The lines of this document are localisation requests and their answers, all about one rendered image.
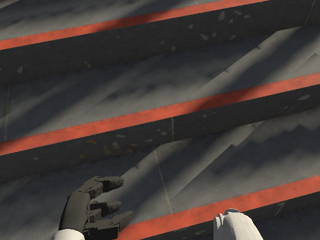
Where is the right robot shin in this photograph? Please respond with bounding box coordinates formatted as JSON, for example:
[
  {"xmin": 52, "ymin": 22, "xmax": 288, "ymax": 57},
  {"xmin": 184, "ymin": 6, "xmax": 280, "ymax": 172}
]
[{"xmin": 223, "ymin": 208, "xmax": 252, "ymax": 220}]

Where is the right robot thigh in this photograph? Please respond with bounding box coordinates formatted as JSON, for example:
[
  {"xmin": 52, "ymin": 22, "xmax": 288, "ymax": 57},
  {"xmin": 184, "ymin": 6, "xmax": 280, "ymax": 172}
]
[{"xmin": 213, "ymin": 212, "xmax": 263, "ymax": 240}]

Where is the robot left forearm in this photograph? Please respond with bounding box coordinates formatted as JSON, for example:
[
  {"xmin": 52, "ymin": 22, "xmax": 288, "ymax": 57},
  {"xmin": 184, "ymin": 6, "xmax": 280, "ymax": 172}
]
[{"xmin": 50, "ymin": 229, "xmax": 85, "ymax": 240}]

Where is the left robot hand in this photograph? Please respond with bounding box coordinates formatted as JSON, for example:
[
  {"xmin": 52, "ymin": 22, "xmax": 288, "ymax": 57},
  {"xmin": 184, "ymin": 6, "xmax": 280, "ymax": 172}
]
[{"xmin": 58, "ymin": 176, "xmax": 134, "ymax": 240}]

